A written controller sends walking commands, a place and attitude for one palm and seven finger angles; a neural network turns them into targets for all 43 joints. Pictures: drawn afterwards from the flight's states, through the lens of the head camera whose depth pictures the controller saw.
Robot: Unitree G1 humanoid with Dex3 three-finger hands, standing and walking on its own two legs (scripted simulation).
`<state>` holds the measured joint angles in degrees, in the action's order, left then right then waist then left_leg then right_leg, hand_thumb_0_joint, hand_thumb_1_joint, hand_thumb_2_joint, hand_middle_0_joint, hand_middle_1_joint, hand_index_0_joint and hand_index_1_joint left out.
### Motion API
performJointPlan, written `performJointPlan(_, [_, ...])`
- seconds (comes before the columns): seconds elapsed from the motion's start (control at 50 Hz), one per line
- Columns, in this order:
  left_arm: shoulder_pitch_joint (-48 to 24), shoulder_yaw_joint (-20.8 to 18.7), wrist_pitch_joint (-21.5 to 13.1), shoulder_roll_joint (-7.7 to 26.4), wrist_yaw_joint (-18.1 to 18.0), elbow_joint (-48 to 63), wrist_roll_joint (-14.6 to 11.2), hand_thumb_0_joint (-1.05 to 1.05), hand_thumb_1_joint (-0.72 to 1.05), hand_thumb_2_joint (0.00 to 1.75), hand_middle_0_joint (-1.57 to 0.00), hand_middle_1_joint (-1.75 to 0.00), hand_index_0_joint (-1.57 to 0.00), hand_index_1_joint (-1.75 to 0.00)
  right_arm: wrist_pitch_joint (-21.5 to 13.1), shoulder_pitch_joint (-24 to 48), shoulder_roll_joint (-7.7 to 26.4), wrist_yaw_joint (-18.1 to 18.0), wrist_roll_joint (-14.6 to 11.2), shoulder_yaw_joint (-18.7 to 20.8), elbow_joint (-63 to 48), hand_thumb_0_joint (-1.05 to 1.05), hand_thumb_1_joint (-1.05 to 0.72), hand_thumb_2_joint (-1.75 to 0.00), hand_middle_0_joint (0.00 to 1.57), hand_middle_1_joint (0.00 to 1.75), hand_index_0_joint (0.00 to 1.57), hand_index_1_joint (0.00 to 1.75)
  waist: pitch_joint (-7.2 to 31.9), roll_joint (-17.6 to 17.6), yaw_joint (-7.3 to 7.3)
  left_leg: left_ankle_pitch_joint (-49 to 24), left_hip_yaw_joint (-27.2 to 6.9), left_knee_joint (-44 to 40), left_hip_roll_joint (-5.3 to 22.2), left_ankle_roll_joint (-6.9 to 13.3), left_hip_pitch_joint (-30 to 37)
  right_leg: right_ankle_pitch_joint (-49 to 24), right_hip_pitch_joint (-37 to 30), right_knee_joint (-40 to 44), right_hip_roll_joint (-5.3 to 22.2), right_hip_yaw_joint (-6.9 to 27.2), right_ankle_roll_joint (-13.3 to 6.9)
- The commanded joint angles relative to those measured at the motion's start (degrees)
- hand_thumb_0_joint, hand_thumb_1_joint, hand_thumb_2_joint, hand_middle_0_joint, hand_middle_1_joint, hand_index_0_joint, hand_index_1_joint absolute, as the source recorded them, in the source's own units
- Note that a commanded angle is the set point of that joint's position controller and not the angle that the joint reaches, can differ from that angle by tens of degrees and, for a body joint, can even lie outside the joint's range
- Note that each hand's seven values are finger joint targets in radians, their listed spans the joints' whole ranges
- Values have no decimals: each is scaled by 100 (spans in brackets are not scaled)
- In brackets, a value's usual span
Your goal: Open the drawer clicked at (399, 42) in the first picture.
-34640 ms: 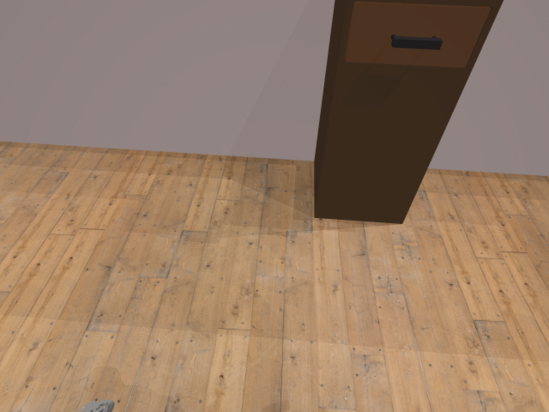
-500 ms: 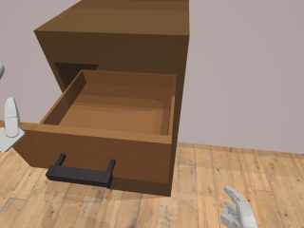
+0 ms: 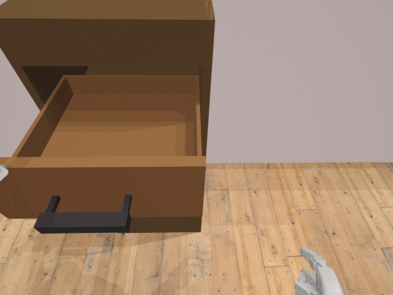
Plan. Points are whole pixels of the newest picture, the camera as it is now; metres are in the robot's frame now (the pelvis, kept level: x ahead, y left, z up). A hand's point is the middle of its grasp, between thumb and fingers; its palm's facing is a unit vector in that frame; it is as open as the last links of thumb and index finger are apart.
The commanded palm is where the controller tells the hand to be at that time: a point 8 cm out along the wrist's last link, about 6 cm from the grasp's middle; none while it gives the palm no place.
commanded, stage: step back with the hand held close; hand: left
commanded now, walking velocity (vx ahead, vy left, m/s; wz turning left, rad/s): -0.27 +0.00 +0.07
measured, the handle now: (88, 211) +0.24 +0.20 +0.10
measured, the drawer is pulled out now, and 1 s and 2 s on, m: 0.27 0.27 0.27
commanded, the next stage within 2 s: stop stepping back and stand still in 0.62 s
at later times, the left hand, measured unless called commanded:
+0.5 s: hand out of the picture +0.08 +0.22 +0.29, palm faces +0.56 -0.75 -0.35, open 7.4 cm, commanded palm +0.02 +0.28 +0.29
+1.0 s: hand out of the picture -0.05 +0.23 +0.31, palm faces +0.56 -0.74 -0.37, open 7.4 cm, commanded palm -0.10 +0.28 +0.29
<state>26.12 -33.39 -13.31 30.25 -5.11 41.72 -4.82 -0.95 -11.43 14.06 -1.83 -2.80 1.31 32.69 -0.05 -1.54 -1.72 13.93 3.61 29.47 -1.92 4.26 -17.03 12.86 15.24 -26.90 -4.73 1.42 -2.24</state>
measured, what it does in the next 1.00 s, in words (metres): walks backwards: left foot, then right foot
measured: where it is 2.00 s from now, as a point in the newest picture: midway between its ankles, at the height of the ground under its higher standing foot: outside the picture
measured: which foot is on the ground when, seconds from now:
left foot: down 0.00-0.38, up 0.40-0.58, down 0.60-0.90, up 0.92-1.00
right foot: down 0.00-0.62, up 0.64-0.86, down 0.88-1.00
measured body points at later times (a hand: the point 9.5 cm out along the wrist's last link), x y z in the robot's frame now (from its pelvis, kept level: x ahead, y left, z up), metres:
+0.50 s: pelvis -0.10 -0.01 -0.01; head -0.12 +0.00 +0.44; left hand +0.04 +0.26 +0.30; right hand +0.04 -0.24 -0.10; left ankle -0.08 +0.09 -0.69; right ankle -0.04 -0.11 -0.74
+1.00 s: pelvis -0.23 +0.00 +0.00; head -0.25 +0.01 +0.45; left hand -0.08 +0.27 +0.32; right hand -0.08 -0.23 -0.09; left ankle -0.19 +0.10 -0.71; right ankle -0.22 -0.11 -0.74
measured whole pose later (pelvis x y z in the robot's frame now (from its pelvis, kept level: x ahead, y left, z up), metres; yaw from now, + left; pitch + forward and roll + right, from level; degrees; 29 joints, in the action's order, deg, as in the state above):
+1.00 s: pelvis -0.23 +0.00 +0.00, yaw +0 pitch -1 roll -2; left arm 16.4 -35.4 -14.7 29.1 -7.3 41.6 -4.2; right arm -3.4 -12.1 9.9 -0.9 -1.8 -1.2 37.8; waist 0.8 -0.6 -1.1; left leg 20.1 -0.1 48.9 1.3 -0.1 -25.5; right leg 14.8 12.7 -28.8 -2.0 -2.9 -1.5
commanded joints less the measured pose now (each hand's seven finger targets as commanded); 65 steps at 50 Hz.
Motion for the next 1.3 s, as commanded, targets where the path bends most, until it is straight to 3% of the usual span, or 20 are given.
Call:
performJointPlan(0.0, [12,-1214,-423,1321,-284,1237,-110,0,90,90,-20,-30,-20,-30,-359,555,559,-38,44,198,-987,0,-90,-90,20,30,20,30,1218,-414,199,-1885,-1098,-454,1075,-103,80,-1420,-603,-300,729,512,65])
performJointPlan(0.18, [-971,-975,-345,952,-469,548,51,0,90,90,-20,-30,-20,-30,-656,149,568,-228,420,260,-581,0,-90,-90,20,30,20,30,472,-688,39,-648,-1579,-1186,1737,295,-1104,1435,-190,-1810,237,175,147])
performJointPlan(0.28, [-1222,-664,-282,697,-503,542,107,0,90,90,-20,-30,-20,-30,-788,273,557,-182,354,225,-540,0,-90,-90,20,30,20,30,562,-359,22,266,-1462,-818,1542,275,-1116,1061,-380,-1085,391,88,162])
performJointPlan(0.32, [-1377,-657,-295,770,-491,761,138,0,90,90,-20,-30,-20,-30,-788,316,566,-173,356,175,-576,0,-90,-90,20,30,20,30,486,-23,4,1461,-1392,-288,1195,85,-1388,707,-508,-239,734,348,-37])
performJointPlan(0.36, [-1551,-661,-304,975,-454,957,154,0,90,90,-20,-30,-20,-30,-742,508,527,-142,173,243,-684,0,-90,-90,20,30,20,30,342,1125,24,1823,-547,1792,141,-411,-882,2462,998,1562,2106,2462,-651])
performJointPlan(0.38, [-1607,-519,-392,914,-416,928,136,0,90,90,-20,-30,-20,-30,-742,552,462,-101,135,245,-577,0,-90,-90,20,30,20,30,207,1422,94,1621,-446,3305,22,-502,-449,2902,1633,1963,2668,2600,-907])
performJointPlan(0.44, [-1566,-810,-418,1126,-359,822,118,0,90,90,-20,-30,-20,-30,-683,712,348,-82,184,97,-662,0,-90,-90,20,30,20,30,308,792,46,1048,-438,3072,295,-516,-437,945,1309,1186,2109,1334,-673])
performJointPlan(0.56, [-1348,-742,-610,967,-452,583,55,0,90,90,-20,-30,-20,-30,-755,278,440,-170,201,78,-419,0,-90,-90,20,30,20,30,326,8,42,253,-476,-846,647,-250,77,-777,232,12,1335,637,-68])
performJointPlan(0.6, [-1497,-882,-758,1021,-441,1038,5,0,90,90,-20,-30,-20,-30,-874,274,580,-101,256,215,-515,0,-90,-90,20,30,20,30,667,-1339,53,-2210,-1581,-754,2005,270,-87,-34,385,-1760,459,-32,309])
performJointPlan(0.64, [-1454,-1146,-832,1249,-368,1381,-85,0,90,90,-20,-30,-20,-30,-1015,172,449,-53,365,287,-411,0,-90,-90,20,30,20,30,1008,-1632,70,-3228,-1629,-780,2313,514,121,1655,958,-3136,338,138,335])
performJointPlan(0.7, [-1405,-783,-779,790,-314,1585,-43,0,90,90,-20,-30,-20,-30,-1105,263,507,49,293,370,-250,0,-90,-90,20,30,20,30,922,-1022,45,-3929,-999,-344,1987,433,653,1506,1227,-3173,229,82,366])
performJointPlan(0.76, [-1341,-710,-576,796,-341,1674,13,0,90,90,-20,-30,-20,-30,-1029,346,479,155,155,300,-453,0,-90,-90,20,30,20,30,1008,-1194,73,-2649,-754,-335,1641,108,705,1356,633,-1648,288,-360,385])
performJointPlan(0.82, [-1559,-908,-368,1047,-376,1095,21,0,90,90,-20,-30,-20,-30,-896,551,438,96,118,120,-529,0,-90,-90,20,30,20,30,698,-862,87,777,-697,-477,1299,-105,-586,606,-880,200,393,-444,313])
performJointPlan(0.88, [-1778,-1018,-235,1396,-408,523,-30,0,90,90,-20,-30,-20,-30,-635,599,344,28,121,55,-511,0,-90,-90,20,30,20,30,370,946,23,1007,-336,1905,282,-464,-735,1184,50,1796,2118,1855,-641])
performJointPlan(0.9, [-1688,-830,-221,1063,-404,384,-32,0,90,90,-20,-30,-20,-30,-630,588,346,7,41,134,-447,0,-90,-90,20,30,20,30,377,1000,56,1013,-482,2462,329,-459,-812,1761,132,1867,2190,1873,-591])
performJointPlan(1.04, [-1348,-368,-189,765,-415,272,35,0,90,90,-20,-30,-20,-30,-525,528,468,-189,166,82,-455,0,-90,-90,20,30,20,30,-141,405,-56,1038,-321,-259,409,-175,646,2898,1203,940,1368,482,-339])
performJointPlan(1.08, [-1666,-208,-286,650,-456,757,97,0,90,90,-20,-30,-20,-30,-625,363,686,-185,213,108,-569,0,-90,-90,20,30,20,30,-208,-1298,-78,2600,-2636,-1807,1638,443,491,1789,1397,-1293,311,-303,98])
performJointPlan(1.1, [-2013,-254,-329,801,-481,1051,172,0,90,90,-20,-30,-20,-30,-720,364,577,-142,218,128,-625,0,-90,-90,20,30,20,30,-158,-1433,-107,2348,-3262,-2045,2121,724,417,1595,1659,-2483,142,-337,173])
performJointPlan(1.18, [-1325,-388,-309,897,-431,1287,262,0,90,90,-20,-30,-20,-30,-864,426,384,-10,210,144,-438,0,-90,-90,20,30,20,30,297,-723,43,1078,-2201,-1675,1765,607,601,935,1743,-3197,532,-58,208])
performJointPlan(1.28, [-915,-626,-329,1036,-469,1588,213,0,90,90,-20,-30,-20,-30,-874,457,378,-1,244,91,-391,0,-90,-90,20,30,20,30,426,-1278,72,430,-1300,-1479,1535,333,-4,875,459,-1425,394,-639,237])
